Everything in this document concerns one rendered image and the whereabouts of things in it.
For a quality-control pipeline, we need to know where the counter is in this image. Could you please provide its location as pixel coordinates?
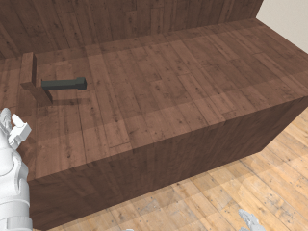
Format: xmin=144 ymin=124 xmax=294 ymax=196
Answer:
xmin=0 ymin=0 xmax=308 ymax=231

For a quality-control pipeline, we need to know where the robot left hand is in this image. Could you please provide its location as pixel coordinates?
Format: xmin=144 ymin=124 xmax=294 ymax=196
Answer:
xmin=0 ymin=108 xmax=32 ymax=150

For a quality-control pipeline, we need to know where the tap lever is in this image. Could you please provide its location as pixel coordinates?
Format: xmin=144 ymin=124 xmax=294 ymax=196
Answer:
xmin=41 ymin=77 xmax=88 ymax=90

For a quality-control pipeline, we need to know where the left robot forearm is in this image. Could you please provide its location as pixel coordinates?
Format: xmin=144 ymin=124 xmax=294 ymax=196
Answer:
xmin=0 ymin=148 xmax=33 ymax=231

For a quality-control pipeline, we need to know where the robot right hand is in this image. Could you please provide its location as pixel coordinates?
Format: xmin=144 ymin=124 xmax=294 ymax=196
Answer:
xmin=238 ymin=209 xmax=266 ymax=231

